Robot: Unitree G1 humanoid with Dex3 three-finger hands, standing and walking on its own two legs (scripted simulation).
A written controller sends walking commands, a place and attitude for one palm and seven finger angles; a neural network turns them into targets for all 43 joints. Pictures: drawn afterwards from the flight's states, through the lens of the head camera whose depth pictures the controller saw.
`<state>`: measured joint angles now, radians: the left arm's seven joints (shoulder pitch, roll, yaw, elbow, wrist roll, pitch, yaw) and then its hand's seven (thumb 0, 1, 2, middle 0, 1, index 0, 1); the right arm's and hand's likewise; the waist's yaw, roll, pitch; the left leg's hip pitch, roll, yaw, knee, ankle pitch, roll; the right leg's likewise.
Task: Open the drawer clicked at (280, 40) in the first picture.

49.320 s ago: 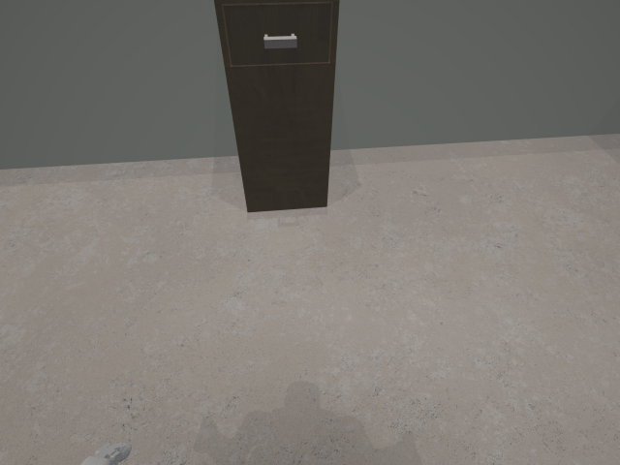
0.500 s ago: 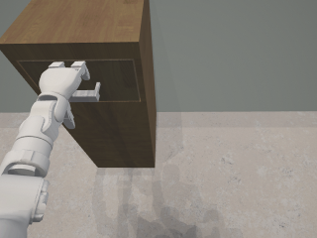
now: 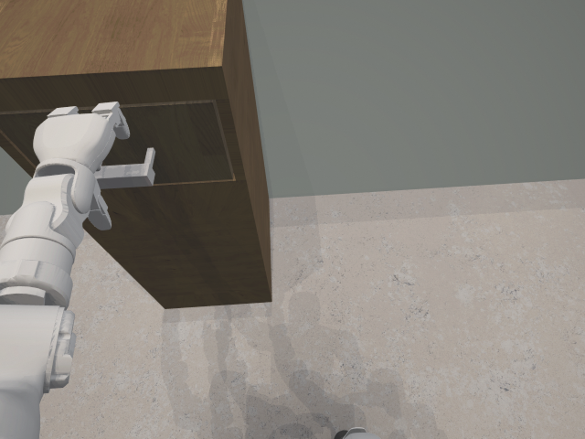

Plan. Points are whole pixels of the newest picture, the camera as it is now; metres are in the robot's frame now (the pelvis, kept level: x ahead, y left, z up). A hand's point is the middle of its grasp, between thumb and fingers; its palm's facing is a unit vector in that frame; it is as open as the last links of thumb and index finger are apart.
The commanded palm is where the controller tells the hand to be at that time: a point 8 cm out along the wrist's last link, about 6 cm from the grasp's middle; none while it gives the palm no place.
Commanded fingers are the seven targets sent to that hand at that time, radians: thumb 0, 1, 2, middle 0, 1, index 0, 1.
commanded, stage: move the hooked fingers above the handle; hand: left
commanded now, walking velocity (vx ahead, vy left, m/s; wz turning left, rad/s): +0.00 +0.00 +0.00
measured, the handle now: (122, 165) +0.53 +0.26 +0.03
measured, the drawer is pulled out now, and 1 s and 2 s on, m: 0.00 0.00 0.00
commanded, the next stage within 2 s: none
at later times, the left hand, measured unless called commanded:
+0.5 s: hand (113, 154) +0.49 +0.24 +0.10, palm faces +0.00 +0.02 -1.00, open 13.5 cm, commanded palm +0.47 +0.27 +0.14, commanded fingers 0.00 -0.50 0.30 -0.30 -1.20 -0.30 -1.20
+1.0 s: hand (103, 158) +0.49 +0.25 +0.09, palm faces +0.05 -0.01 -1.00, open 13.8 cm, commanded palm +0.47 +0.27 +0.14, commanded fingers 0.00 -0.50 0.30 -0.30 -1.20 -0.30 -1.20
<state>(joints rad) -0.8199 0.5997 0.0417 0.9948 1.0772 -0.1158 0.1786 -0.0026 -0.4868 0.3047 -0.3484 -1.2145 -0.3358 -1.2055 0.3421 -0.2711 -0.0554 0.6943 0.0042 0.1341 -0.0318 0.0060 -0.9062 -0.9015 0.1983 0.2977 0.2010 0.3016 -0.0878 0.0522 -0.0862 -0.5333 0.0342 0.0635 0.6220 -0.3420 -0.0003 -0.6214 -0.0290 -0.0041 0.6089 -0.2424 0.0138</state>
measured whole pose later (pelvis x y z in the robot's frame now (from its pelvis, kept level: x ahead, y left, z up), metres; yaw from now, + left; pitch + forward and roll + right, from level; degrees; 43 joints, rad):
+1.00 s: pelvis -0.01 +0.01 +0.00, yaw +2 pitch +16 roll -1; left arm -0.91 0.59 -0.02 1.01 1.07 -0.18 0.23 0.00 -0.49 0.30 -0.33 -1.20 -0.32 -1.20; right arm 0.34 -0.29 -0.06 0.72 -0.01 0.09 -0.04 0.01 -0.91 -0.90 0.20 0.30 0.20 0.30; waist -0.10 0.03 -0.10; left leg -0.60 0.02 0.03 0.68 -0.35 0.00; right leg -0.66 -0.04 -0.03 0.63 -0.25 0.02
